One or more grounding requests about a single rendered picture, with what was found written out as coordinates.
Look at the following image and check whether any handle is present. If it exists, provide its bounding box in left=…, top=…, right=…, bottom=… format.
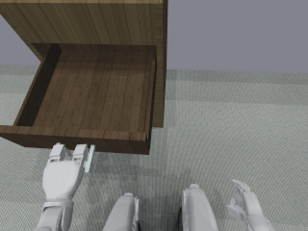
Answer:
left=47, top=142, right=96, bottom=174

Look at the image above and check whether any robot shin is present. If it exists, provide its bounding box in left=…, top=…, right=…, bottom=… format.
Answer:
left=125, top=192, right=138, bottom=231
left=182, top=184, right=199, bottom=231

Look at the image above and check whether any left robot hand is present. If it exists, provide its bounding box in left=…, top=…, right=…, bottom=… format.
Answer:
left=42, top=144, right=90, bottom=201

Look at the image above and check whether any robot left forearm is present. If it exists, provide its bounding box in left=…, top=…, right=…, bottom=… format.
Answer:
left=34, top=199, right=74, bottom=231

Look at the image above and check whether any right robot shin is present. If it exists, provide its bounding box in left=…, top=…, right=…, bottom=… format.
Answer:
left=182, top=184, right=199, bottom=231

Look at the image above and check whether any right robot hand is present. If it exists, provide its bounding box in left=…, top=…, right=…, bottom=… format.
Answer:
left=227, top=179, right=264, bottom=223

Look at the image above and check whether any robot right forearm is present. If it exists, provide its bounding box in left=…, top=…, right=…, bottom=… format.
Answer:
left=245, top=214, right=275, bottom=231

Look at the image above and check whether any cabinet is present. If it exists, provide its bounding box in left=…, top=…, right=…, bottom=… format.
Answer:
left=0, top=0, right=168, bottom=128

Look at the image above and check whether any left robot shin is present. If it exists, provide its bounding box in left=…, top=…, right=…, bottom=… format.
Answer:
left=125, top=192, right=138, bottom=231

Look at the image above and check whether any drawer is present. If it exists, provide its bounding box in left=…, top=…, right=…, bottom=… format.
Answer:
left=0, top=43, right=157, bottom=155

